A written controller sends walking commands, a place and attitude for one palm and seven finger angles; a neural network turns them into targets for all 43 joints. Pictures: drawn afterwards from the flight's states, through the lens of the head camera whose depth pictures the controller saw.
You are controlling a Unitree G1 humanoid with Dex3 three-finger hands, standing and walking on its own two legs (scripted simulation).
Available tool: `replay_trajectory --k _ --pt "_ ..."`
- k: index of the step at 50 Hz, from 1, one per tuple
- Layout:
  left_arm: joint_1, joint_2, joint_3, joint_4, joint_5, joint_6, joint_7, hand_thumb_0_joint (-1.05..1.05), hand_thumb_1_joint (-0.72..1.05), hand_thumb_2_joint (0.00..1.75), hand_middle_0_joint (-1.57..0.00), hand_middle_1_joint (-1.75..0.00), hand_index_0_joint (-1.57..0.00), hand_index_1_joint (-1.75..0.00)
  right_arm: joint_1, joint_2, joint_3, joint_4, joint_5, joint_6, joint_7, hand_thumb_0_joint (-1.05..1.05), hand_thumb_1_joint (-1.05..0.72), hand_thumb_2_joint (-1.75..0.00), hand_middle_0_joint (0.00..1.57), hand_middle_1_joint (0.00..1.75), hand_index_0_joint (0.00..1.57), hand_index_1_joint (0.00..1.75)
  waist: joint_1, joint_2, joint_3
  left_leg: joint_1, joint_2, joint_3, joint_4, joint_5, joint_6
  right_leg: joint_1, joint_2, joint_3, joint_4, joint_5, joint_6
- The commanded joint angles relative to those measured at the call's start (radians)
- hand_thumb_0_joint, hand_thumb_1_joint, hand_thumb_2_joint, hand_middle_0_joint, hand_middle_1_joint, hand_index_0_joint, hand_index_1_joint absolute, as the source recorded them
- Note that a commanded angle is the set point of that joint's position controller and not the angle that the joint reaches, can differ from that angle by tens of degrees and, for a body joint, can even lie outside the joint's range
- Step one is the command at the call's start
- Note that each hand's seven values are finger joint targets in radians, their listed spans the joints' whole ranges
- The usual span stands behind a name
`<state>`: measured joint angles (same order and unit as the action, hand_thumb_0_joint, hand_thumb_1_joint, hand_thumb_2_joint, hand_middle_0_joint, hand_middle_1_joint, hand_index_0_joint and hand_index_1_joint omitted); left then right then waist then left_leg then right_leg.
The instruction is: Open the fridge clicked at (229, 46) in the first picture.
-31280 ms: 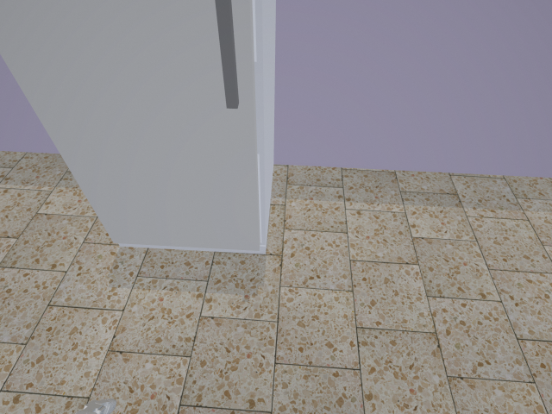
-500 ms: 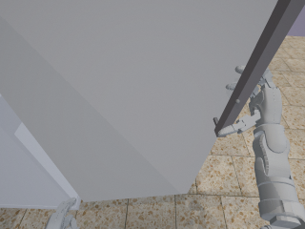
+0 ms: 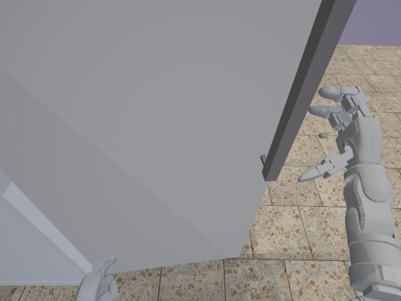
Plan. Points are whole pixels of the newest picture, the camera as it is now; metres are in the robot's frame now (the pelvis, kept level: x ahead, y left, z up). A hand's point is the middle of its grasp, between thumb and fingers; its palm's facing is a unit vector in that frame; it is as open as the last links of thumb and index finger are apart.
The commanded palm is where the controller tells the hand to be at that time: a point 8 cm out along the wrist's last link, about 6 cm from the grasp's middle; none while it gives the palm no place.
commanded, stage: slip the hand off the handle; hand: right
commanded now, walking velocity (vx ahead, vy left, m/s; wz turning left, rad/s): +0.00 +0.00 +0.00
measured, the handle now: (291, 99) +0.41 -0.13 +0.23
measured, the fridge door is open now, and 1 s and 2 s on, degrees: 83 83 83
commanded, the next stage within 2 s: draw the hand back to the body in 0.82 s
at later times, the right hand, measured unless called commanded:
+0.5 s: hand (344, 163) +0.30 -0.20 +0.19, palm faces +0.07 +0.99 -0.13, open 14.7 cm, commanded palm +0.27 -0.25 +0.19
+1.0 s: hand (359, 191) +0.26 -0.21 +0.18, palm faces +0.06 +0.99 -0.16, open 14.7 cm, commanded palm +0.22 -0.26 +0.19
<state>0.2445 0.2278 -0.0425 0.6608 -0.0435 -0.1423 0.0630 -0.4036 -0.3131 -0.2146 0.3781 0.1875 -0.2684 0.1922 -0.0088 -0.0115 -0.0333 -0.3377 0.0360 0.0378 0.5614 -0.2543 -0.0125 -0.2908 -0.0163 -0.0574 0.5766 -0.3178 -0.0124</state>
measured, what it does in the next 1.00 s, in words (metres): stands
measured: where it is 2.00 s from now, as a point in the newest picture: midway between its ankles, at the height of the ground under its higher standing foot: outside the picture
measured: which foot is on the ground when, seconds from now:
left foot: down 0.00-1.00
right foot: down 0.00-1.00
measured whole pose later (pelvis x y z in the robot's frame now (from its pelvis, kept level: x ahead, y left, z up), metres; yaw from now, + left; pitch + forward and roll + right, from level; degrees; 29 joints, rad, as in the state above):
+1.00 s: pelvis +0.00 +0.02 +0.00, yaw -2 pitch -2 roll +1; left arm 0.23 0.26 -0.06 0.64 -0.06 -0.21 0.10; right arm 0.01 -0.35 -0.31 -0.03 0.30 -0.14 0.34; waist -0.05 -0.05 -0.03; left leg -0.27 0.02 0.08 0.57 -0.27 0.01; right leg -0.24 -0.04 -0.02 0.59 -0.33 0.01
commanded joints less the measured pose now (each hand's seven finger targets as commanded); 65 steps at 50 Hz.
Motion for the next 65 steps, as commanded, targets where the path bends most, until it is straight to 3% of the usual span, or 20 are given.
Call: replay_trajectory --k 1,6,8,11,13,16,18,26,28,31,33,39,42,47,48,49,51,53,58,65 --pt "-0.059 0.146 0.063 -0.145 0.006 -0.05 0.017 0.0 0.9 0.9 -0.2 -0.3 -0.2 -0.3 -0.367 -0.197 -0.082 -0.274 0.013 -0.059 0.001 0.0 0.55 -0.2 0.25 1.15 0.25 1.15 -0.007 -0.032 -0.295 0.101 -0.033 -0.001 -0.03 0.263 0.041 0.127 -0.01 0.057 -0.074 0.353 0.013" --pt "-0.056 0.147 0.066 -0.148 0.004 -0.043 0.017 0.0 0.9 0.9 -0.2 -0.3 -0.2 -0.3 -0.344 -0.212 -0.097 -0.298 0.014 -0.051 0.013 0.0 0.55 -0.2 0.25 1.15 0.25 1.15 -0.009 -0.057 -0.281 0.099 -0.035 0.003 -0.026 0.269 0.043 0.126 -0.016 0.06 -0.074 0.388 0.024" --pt "-0.055 0.136 0.065 -0.167 0.005 -0.05 0.005 0.0 0.9 0.9 -0.2 -0.3 -0.2 -0.3 -0.265 -0.132 -0.039 -0.355 0.022 -0.044 0.021 0.0 0.55 -0.2 0.25 1.15 0.25 1.15 -0.017 -0.065 -0.313 0.098 -0.036 0.01 -0.014 0.288 0.041 0.164 -0.022 0.07 -0.066 0.466 0.035" --pt "-0.066 0.145 0.068 -0.177 0.009 -0.052 -0.003 0.0 0.9 0.9 -0.2 -0.3 -0.2 -0.3 -0.119 -0.154 -0.08 -0.402 0.027 -0.023 0.018 0.0 0.55 -0.2 0.25 1.15 0.25 1.15 -0.042 -0.034 -0.286 0.119 -0.037 0.016 -0.017 0.301 0.04 0.146 -0.026 0.069 -0.07 0.488 0.042" --pt "-0.076 0.142 0.064 -0.181 0.002 -0.049 -0.006 0.0 0.9 0.9 -0.2 -0.3 -0.2 -0.3 -0.116 -0.126 -0.055 -0.426 0.034 -0.001 0.016 0.0 0.55 -0.2 0.25 1.15 0.25 1.15 -0.027 -0.004 -0.24 0.103 -0.038 0.019 -0.026 0.274 0.036 0.114 -0.024 0.062 -0.081 0.404 0.035" --pt "-0.102 0.15 0.063 -0.186 0.006 -0.048 0.005 0.0 0.9 0.9 -0.2 -0.3 -0.2 -0.3 -0.09 -0.21 -0.137 -0.498 0.033 0.01 -0.003 0.0 0.55 -0.2 0.25 1.15 0.25 1.15 -0.04 -0.027 -0.222 0.123 -0.037 0.013 -0.039 0.229 0.04 0.095 -0.016 0.055 -0.095 0.316 0.024" --pt "-0.112 0.132 0.054 -0.194 0.004 -0.055 0.005 0.0 0.9 0.9 -0.2 -0.3 -0.2 -0.3 -0.097 -0.153 -0.087 -0.548 0.036 0.006 -0.001 0.0 0.55 -0.2 0.25 1.15 0.25 1.15 -0.027 -0.037 -0.232 0.119 -0.037 0.014 -0.037 0.223 0.039 0.107 -0.013 0.054 -0.093 0.308 0.022" --pt "-0.132 0.137 0.045 -0.178 0.002 -0.073 0.024 0.0 0.9 0.9 -0.2 -0.3 -0.2 -0.3 0.0 -0.183 -0.114 -0.548 0.058 0.005 0.04 0.0 0.55 -0.2 0.25 1.15 0.25 1.15 -0.023 -0.026 -0.166 0.108 -0.038 0.005 -0.07 0.154 0.035 0.083 -0.003 0.05 -0.094 0.193 0.004" --pt "-0.141 0.129 0.037 -0.185 -0.003 -0.077 0.026 0.0 0.9 0.9 -0.2 -0.3 -0.2 -0.3 -0.014 -0.146 -0.07 -0.553 0.068 0.016 0.061 0.0 0.55 -0.2 0.25 1.15 0.25 1.15 -0.013 -0.034 -0.147 0.092 -0.037 0.005 -0.077 0.118 0.032 0.077 0.001 0.053 -0.1 0.151 0.003" --pt "-0.149 0.138 0.04 -0.188 0.0 -0.08 0.033 0.0 0.9 0.9 -0.2 -0.3 -0.2 -0.3 0.057 -0.226 -0.161 -0.564 0.082 0.022 0.071 0.0 0.55 -0.2 0.25 1.15 0.25 1.15 -0.036 -0.013 -0.17 0.131 -0.034 0.0 -0.082 0.119 0.032 0.068 0.004 0.048 -0.095 0.153 -0.002" --pt "-0.157 0.125 0.032 -0.198 -0.002 -0.089 0.029 0.0 0.9 0.9 -0.2 -0.3 -0.2 -0.3 0.056 -0.177 -0.121 -0.595 0.097 0.02 0.084 0.0 0.55 -0.2 0.25 1.15 0.25 1.15 -0.03 -0.033 -0.159 0.122 -0.031 0.0 -0.083 0.126 0.03 0.071 0.008 0.047 -0.091 0.153 -0.001" --pt "-0.157 0.133 0.031 -0.193 -0.001 -0.106 0.038 0.0 0.9 0.9 -0.2 -0.3 -0.2 -0.3 0.118 -0.233 -0.186 -0.589 0.118 0.018 0.105 0.0 0.55 -0.2 0.25 1.15 0.25 1.15 -0.035 0.003 -0.12 0.125 -0.026 -0.015 -0.103 0.068 0.021 0.03 0.011 0.042 -0.084 0.109 -0.006" --pt "-0.16 0.129 0.032 -0.202 -0.001 -0.12 0.036 0.0 0.9 0.9 -0.2 -0.3 -0.2 -0.3 0.155 -0.214 -0.172 -0.658 0.124 0.011 0.115 0.0 0.55 -0.2 0.25 1.15 0.25 1.15 -0.04 -0.051 -0.157 0.142 -0.025 -0.012 -0.086 0.125 0.024 0.055 0.014 0.04 -0.073 0.153 -0.006" --pt "-0.148 0.141 0.035 -0.179 -0.004 -0.136 0.049 0.0 0.9 0.9 -0.2 -0.3 -0.2 -0.3 0.132 -0.229 -0.179 -0.617 0.136 0.019 0.124 0.0 0.55 -0.2 0.25 1.15 0.25 1.15 -0.025 -0.001 -0.113 0.112 -0.024 -0.021 -0.103 0.076 0.015 0.031 0.011 0.044 -0.065 0.118 -0.009" --pt "-0.158 0.16 0.033 -0.186 -0.021 -0.135 0.054 0.0 0.9 0.9 -0.2 -0.3 -0.2 -0.3 0.218 -0.302 -0.183 -0.493 0.116 0.151 0.159 0.0 0.55 -0.2 0.25 1.15 0.25 1.15 -0.046 -0.041 -0.133 0.149 -0.014 -0.027 -0.106 0.075 0.02 0.034 0.006 0.042 -0.09 0.092 -0.016" --pt "-0.174 0.152 0.03 -0.21 -0.03 -0.131 0.058 0.0 0.9 0.9 -0.2 -0.3 -0.2 -0.3 0.169 -0.304 -0.191 -0.591 0.126 0.207 0.179 0.0 0.55 -0.2 0.25 1.15 0.25 1.15 -0.049 -0.071 -0.154 0.171 -0.007 -0.024 -0.115 0.096 0.017 0.054 0.011 0.042 -0.096 0.116 -0.02" --pt "-0.194 0.16 0.025 -0.223 -0.031 -0.132 0.068 0.0 0.9 0.9 -0.2 -0.3 -0.2 -0.3 0.167 -0.365 -0.251 -0.621 0.138 0.301 0.205 0.0 0.55 -0.2 0.25 1.15 0.25 1.15 -0.061 -0.039 -0.183 0.204 -0.01 -0.018 -0.113 0.144 0.016 0.075 0.009 0.044 -0.091 0.172 -0.027" --pt "-0.201 0.151 0.012 -0.239 -0.034 -0.144 0.064 0.0 0.9 0.9 -0.2 -0.3 -0.2 -0.3 0.175 -0.36 -0.264 -0.662 0.175 0.373 0.246 0.0 0.55 -0.2 0.25 1.15 0.25 1.15 -0.062 -0.024 -0.205 0.221 -0.01 -0.009 -0.111 0.21 0.011 0.105 0.015 0.048 -0.09 0.218 -0.031" --pt "-0.182 0.151 0.006 -0.234 -0.029 -0.169 0.043 0.0 0.9 0.9 -0.2 -0.3 -0.2 -0.3 0.242 -0.332 -0.288 -0.674 0.228 0.385 0.277 0.0 0.55 -0.2 0.25 1.15 0.25 1.15 -0.057 -0.003 -0.151 0.187 -0.025 0.005 -0.114 0.23 0.011 0.129 0.014 0.057 -0.087 0.232 -0.024" --pt "-0.187 0.155 0.01 -0.246 -0.036 -0.167 0.029 0.0 0.9 0.9 -0.2 -0.3 -0.2 -0.3 0.295 -0.296 -0.239 -0.732 0.187 0.433 0.257 0.0 0.55 -0.2 0.25 1.15 0.25 1.15 -0.049 -0.046 -0.062 0.122 -0.029 0.022 -0.129 0.105 0.016 0.119 0.006 0.057 -0.117 0.151 -0.021"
